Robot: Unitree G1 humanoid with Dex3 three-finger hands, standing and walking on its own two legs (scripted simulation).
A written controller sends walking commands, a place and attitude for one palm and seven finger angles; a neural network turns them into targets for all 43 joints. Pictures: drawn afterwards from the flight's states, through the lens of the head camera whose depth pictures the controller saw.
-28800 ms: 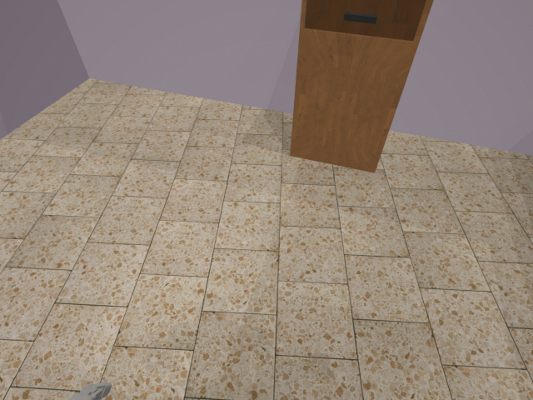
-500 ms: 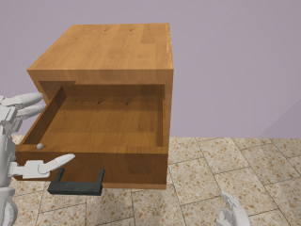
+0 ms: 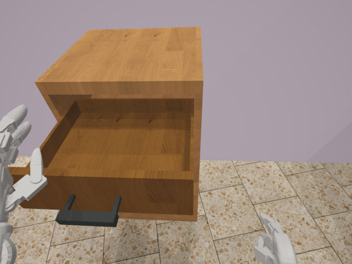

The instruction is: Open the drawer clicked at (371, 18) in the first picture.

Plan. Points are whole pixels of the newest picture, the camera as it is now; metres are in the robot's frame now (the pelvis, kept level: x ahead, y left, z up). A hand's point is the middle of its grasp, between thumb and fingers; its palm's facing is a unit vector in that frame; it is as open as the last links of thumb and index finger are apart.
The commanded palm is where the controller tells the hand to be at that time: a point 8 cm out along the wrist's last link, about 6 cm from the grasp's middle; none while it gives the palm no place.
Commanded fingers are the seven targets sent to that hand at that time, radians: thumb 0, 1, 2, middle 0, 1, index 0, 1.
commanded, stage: draw the hand back to the body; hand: left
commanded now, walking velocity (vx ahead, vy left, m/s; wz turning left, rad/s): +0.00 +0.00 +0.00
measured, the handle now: (91, 208) +0.22 +0.23 +0.03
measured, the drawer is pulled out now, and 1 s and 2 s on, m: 0.29 0.29 0.29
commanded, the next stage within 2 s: step back with the hand held close in 0.08 s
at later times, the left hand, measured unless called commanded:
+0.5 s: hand (36, 186) +0.17 +0.24 +0.20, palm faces +0.36 -0.79 -0.50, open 7.4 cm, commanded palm +0.11 +0.29 +0.22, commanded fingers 0.00 0.90 0.90 -0.20 -0.30 -0.20 -0.30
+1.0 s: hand out of the picture +0.11 +0.26 +0.21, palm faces +0.45 -0.78 -0.43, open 7.4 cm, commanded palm +0.04 +0.31 +0.22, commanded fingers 0.00 0.90 0.90 -0.20 -0.30 -0.20 -0.30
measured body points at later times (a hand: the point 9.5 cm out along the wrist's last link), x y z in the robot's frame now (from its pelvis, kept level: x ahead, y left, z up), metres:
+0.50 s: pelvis -0.02 +0.01 +0.00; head +0.00 +0.00 +0.45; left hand +0.15 +0.28 +0.22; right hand +0.15 -0.23 -0.09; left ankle -0.03 +0.11 -0.74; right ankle +0.01 -0.07 -0.74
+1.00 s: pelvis -0.08 +0.03 -0.01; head -0.07 +0.04 +0.44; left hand +0.08 +0.30 +0.24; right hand +0.10 -0.21 -0.08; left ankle -0.03 +0.11 -0.74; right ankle +0.01 -0.07 -0.74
